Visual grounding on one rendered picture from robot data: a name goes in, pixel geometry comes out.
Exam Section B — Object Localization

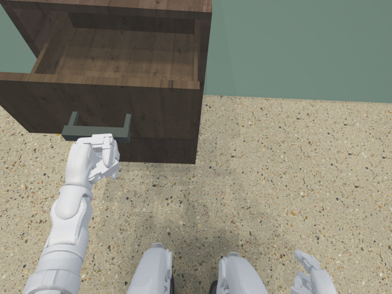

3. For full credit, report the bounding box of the handle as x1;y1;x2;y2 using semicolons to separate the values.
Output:
61;111;132;143

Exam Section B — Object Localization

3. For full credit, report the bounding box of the left robot forearm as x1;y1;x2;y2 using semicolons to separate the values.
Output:
22;184;93;294

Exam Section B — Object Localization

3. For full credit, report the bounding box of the cabinet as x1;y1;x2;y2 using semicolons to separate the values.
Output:
0;0;212;164

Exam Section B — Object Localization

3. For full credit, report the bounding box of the robot right thigh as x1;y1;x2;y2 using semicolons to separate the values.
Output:
219;256;269;294

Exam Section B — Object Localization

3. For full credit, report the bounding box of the robot right hand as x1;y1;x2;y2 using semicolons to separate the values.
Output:
291;249;338;294

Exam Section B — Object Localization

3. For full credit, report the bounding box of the robot left hand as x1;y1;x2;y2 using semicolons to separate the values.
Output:
65;134;121;191

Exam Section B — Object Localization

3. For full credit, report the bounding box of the right robot shin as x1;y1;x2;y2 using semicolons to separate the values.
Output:
216;252;239;294

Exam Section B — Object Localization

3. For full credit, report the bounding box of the drawer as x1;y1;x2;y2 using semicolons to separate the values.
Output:
0;12;200;139

